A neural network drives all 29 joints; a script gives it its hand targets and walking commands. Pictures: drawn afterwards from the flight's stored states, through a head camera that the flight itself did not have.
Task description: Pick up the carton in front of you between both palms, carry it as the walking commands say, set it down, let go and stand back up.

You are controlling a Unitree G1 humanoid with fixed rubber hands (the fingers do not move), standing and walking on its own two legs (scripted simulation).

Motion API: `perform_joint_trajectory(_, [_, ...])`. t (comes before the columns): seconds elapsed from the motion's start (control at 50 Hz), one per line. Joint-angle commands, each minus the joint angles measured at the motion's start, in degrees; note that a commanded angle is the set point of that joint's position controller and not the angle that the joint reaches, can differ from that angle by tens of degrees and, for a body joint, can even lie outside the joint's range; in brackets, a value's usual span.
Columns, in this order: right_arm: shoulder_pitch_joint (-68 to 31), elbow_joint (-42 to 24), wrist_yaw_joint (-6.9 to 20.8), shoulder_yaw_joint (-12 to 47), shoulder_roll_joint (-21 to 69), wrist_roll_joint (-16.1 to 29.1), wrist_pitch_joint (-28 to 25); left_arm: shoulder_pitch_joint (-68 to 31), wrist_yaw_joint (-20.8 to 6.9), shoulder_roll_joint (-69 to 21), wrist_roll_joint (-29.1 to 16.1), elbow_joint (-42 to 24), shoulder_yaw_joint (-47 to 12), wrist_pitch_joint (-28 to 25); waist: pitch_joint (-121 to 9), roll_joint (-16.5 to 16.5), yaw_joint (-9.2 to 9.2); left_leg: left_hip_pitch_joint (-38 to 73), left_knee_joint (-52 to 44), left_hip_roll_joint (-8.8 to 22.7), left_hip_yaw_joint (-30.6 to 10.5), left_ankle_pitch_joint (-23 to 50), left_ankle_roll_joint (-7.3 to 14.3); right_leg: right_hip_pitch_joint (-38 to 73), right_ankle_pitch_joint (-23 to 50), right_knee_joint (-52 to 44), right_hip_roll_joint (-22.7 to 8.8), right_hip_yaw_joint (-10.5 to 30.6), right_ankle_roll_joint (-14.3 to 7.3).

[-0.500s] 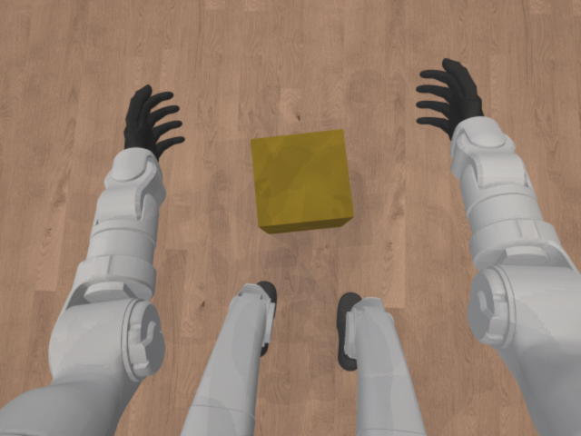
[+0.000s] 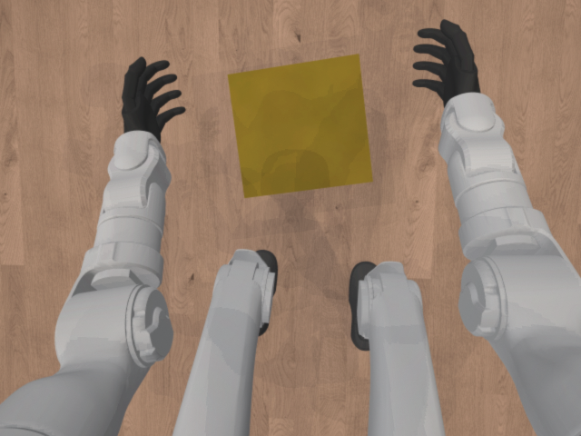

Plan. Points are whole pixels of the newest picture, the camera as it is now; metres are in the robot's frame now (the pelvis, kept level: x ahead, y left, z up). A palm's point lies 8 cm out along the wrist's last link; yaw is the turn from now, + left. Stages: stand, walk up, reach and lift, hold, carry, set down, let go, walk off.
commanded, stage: reach and lift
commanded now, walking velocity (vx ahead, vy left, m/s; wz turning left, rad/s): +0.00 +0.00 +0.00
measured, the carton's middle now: (302, 138) +0.47 +0.04 -0.41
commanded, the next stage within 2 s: none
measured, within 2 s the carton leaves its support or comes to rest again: leaves its support in 1.32 s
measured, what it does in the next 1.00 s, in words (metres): lowers itself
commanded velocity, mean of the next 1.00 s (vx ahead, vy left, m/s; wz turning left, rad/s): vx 0.00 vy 0.00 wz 0.00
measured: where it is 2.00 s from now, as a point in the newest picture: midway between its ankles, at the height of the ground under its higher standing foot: (310, 314)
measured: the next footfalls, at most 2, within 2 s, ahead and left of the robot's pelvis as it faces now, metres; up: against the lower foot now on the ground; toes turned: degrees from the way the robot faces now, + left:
none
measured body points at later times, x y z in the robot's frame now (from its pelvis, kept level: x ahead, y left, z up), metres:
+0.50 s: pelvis -0.05 +0.00 -0.15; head +0.32 +0.00 +0.09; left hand +0.46 +0.22 -0.35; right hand +0.51 -0.15 -0.35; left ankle +0.08 +0.13 -0.50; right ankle +0.07 -0.13 -0.50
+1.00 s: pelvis -0.05 +0.00 -0.16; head +0.32 -0.01 +0.09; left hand +0.46 +0.20 -0.35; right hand +0.51 -0.12 -0.35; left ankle +0.08 +0.13 -0.50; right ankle +0.06 -0.13 -0.50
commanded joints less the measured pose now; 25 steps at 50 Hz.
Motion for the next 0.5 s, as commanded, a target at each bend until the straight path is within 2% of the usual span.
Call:
perform_joint_trajectory(0.0, [-16.2, -9.6, -1.5, 3.8, -6.3, 4.0, -0.6, -10.7, 1.1, 10.1, -4.8, -7.4, -2.8, -0.9, -62.8, -7.5, 1.87, 26.0, 3.6, -1.9, 5.3, 29.6, -2.2, 37.9, 29.1, 4.7, 1.3, -3.2, 0.7])
perform_joint_trajectory(0.1, [-21.5, -9.1, -2.3, 5.1, -8.9, 6.3, 0.7, -16.4, 2.3, 11.8, -7.7, -6.6, -5.2, 0.6, -61.0, -6.7, 1.51, 23.7, 9.4, -1.1, 6.0, 21.0, -2.4, 33.2, 19.0, 10.3, 1.0, -4.3, 0.7])
perform_joint_trajectory(0.2, [-26.8, -2.4, -2.2, 5.5, -10.5, 8.1, 1.5, -23.0, 3.3, 12.9, -8.5, -1.4, -6.4, 1.5, -51.9, -4.9, 1.62, 18.8, 13.2, 0.1, 6.2, 10.5, -2.5, 25.5, 7.6, 13.8, 0.4, -4.4, 0.0])
perform_joint_trajectory(0.26, [-29.0, 2.3, -1.9, 6.3, -10.9, 8.8, 1.2, -26.2, 3.5, 12.9, -8.5, 2.6, -7.2, 1.3, -46.6, -3.9, 1.73, 16.9, 15.6, 0.6, 5.9, 7.4, -2.3, 21.2, 4.0, 15.8, -0.2, -4.0, -0.2])
perform_joint_trajectory(0.38, [-33.8, 7.9, -1.7, 7.7, -12.8, 10.4, -0.8, -31.6, 3.9, 13.9, -8.8, 7.8, -8.5, -0.5, -41.4, -2.9, 1.82, 16.4, 20.3, 1.3, 4.7, 8.6, -1.9, 16.2, 4.2, 20.6, -1.0, -3.5, -0.4])
perform_joint_trajectory(0.44, [-36.4, 6.9, -1.9, 9.1, -14.0, 12.0, -2.1, -34.0, 4.3, 15.0, -10.1, 7.3, -9.6, -1.6, -44.6, -2.9, 1.92, 18.6, 22.8, 1.3, 4.5, 12.4, -1.7, 17.9, 7.8, 23.2, -1.1, -3.5, -0.3])
perform_joint_trajectory(0.46, [-37.2, 5.9, -2.1, 9.6, -14.5, 12.3, -2.4, -34.9, 4.5, 15.3, -10.4, 6.2, -9.4, -1.9, -45.5, -3.3, 2.54, 17.9, 23.3, 1.1, 4.7, 13.1, -1.6, 19.3, 8.7, 23.9, -1.2, -3.2, -0.3])
perform_joint_trajectory(0.48, [-38.1, 4.8, -2.3, 10.4, -14.6, 12.5, -2.6, -35.4, 4.6, 15.4, -10.9, 5.6, -9.4, -2.0, -46.4, -4.6, 2.7, 17.7, 23.8, 1.0, 4.6, 14.4, -1.5, 20.6, 10.4, 24.7, -1.1, -3.3, -0.3])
